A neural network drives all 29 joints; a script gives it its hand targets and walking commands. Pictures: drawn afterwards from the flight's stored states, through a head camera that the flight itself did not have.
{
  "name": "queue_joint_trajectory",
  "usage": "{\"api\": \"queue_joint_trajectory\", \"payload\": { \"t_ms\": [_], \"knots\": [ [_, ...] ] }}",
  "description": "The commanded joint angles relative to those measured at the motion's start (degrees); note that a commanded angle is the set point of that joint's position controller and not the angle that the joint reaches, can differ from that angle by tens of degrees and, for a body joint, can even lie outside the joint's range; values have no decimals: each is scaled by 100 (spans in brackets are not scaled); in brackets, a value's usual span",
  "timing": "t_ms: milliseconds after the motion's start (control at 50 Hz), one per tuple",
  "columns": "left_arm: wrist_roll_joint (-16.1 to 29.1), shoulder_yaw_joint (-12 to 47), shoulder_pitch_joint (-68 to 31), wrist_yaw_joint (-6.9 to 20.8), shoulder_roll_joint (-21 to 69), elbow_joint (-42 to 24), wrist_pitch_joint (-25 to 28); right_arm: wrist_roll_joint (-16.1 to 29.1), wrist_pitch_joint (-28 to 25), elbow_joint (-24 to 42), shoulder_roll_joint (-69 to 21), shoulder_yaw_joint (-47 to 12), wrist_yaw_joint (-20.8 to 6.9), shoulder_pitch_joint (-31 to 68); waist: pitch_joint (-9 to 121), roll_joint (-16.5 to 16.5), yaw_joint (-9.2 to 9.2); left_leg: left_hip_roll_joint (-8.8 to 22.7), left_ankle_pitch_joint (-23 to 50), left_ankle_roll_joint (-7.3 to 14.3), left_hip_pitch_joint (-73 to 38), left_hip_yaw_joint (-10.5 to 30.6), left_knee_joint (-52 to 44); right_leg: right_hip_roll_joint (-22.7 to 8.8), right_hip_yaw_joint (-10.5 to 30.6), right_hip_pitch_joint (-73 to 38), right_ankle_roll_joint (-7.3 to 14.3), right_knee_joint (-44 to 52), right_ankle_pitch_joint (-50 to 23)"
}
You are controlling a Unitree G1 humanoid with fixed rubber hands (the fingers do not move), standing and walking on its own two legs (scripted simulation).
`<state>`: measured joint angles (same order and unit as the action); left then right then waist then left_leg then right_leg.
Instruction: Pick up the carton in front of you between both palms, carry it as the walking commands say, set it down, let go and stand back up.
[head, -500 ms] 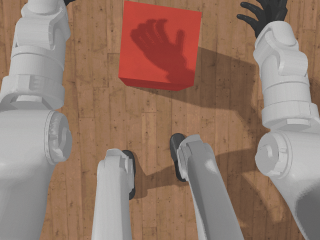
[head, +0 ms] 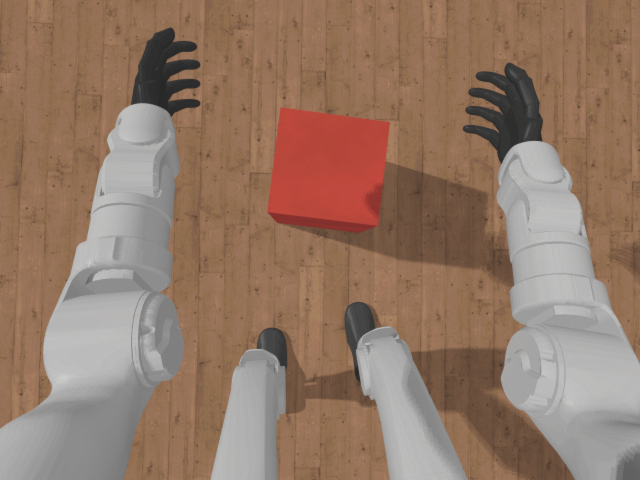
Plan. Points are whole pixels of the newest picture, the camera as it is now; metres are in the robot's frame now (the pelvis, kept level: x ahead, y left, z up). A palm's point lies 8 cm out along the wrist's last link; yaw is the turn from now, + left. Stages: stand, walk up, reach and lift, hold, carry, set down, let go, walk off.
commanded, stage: let go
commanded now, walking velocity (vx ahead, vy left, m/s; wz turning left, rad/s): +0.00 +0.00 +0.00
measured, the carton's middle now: (325, 179) +0.52 -0.07 -0.53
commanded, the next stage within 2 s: stand in 1.28 s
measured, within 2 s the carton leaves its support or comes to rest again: neither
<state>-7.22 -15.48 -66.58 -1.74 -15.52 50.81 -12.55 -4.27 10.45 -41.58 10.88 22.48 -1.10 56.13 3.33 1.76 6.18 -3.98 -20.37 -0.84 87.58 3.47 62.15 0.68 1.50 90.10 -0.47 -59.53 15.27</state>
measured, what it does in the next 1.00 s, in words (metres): rises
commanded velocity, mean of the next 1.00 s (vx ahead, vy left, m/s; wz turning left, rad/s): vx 0.00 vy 0.00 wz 0.00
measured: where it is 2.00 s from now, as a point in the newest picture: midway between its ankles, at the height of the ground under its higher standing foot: (318, 371)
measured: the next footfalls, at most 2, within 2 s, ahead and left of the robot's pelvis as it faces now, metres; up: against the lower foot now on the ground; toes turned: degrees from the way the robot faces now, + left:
none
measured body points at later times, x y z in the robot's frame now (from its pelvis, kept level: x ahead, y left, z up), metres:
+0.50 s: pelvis +0.06 -0.02 +0.09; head +0.22 -0.01 +0.51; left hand +0.38 +0.18 -0.01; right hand +0.30 -0.26 +0.00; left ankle +0.05 +0.12 -0.62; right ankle +0.08 -0.12 -0.62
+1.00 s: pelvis +0.09 +0.02 +0.12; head +0.10 +0.01 +0.57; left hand +0.26 +0.25 +0.05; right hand +0.25 -0.22 +0.04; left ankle +0.05 +0.12 -0.62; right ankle +0.08 -0.12 -0.62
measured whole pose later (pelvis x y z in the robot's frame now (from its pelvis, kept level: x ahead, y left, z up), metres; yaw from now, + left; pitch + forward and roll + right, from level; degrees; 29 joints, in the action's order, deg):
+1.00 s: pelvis +0.09 +0.02 +0.12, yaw -2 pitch -3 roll -1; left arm 0.1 -2.0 13.5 3.4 -12.2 24.6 -5.9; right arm -0.7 6.3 -24.9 12.4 2.6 -4.4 -12.4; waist -4.5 1.4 -0.3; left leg -2.1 -17.8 1.8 4.8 2.5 25.5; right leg 0.8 3.3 8.2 -1.2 -24.3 13.4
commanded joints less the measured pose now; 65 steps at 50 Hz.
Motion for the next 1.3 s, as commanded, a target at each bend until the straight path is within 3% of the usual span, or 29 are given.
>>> {"api": "queue_joint_trajectory", "payload": {
  "t_ms": [0,100,220,420,560,740,1020,1060,1080,1160,1260,1280],
  "knots": [
    [-120,-60,-154,-263,-51,-1186,128,-226,-161,922,836,-100,-257,-21,6204,364,179,-153,2531,-230,-3693,-263,-781,288,-516,-4322,-73,331,-2705],
    [5,120,1063,-413,186,-2119,305,-111,-279,1294,899,-521,-480,-1096,5366,83,136,-150,1853,-215,-3615,-325,-1400,197,-303,-5445,-8,847,-2657],
    [103,282,2592,-217,238,-2216,598,185,-506,1351,660,-972,-569,-2600,4120,-109,-16,-107,1090,-137,-3520,-390,-1994,40,-23,-6512,-49,1416,-2464],
    [303,527,4957,32,136,-2070,1135,490,-973,1737,520,-1544,-376,-4861,2991,-425,-188,-23,1234,0,-4413,-328,-2670,-26,217,-7968,-133,2077,-3143],
    [453,791,6293,133,46,-2489,1346,599,-1102,2184,551,-1833,-298,-6195,1837,-243,-270,83,1503,39,-6056,-261,-3316,60,93,-8195,-158,2767,-2665],
    [599,1095,7416,334,-3,-2849,1163,577,-923,2221,720,-1927,-322,-6691,293,187,-570,242,1690,-54,-7356,-190,-4078,240,-124,-8456,-72,3498,-1563],
    [714,1237,7618,543,-85,-3249,630,303,-369,2193,764,-1740,-324,-6699,-619,-86,-538,354,1572,-29,-7560,-143,-4296,323,-203,-8993,-26,3542,-1226],
    [681,1211,7648,540,-100,-3248,596,309,-341,2221,754,-1749,-327,-6688,-602,-51,-566,343,1656,-30,-7579,-157,-4261,315,-192,-9055,-26,3533,-1293],
    [770,1212,7880,420,-72,-2827,753,223,-56,2472,980,-1768,-180,-6469,-289,-90,-599,339,2176,-59,-7981,-107,-4049,434,-227,-8843,-58,3374,-1120],
    [762,1252,7771,311,-146,-2991,810,291,82,2489,817,-1890,-45,-6645,-359,41,-617,283,2351,-75,-7923,-148,-3939,403,-177,-8663,-61,3358,-1215],
    [754,1249,7748,317,-198,-2963,763,341,174,2552,777,-1929,24,-6605,-446,-41,-617,230,1988,-5,-7786,-214,-3943,339,-125,-8668,-89,3374,-1361],
    [411,989,7847,134,-875,-2177,895,263,-260,1739,1352,-1732,214,-6357,-613,278,-716,472,1050,-90,-7336,-68,-3700,-197,148,-7838,-117,3406,-1008]
  ]
}}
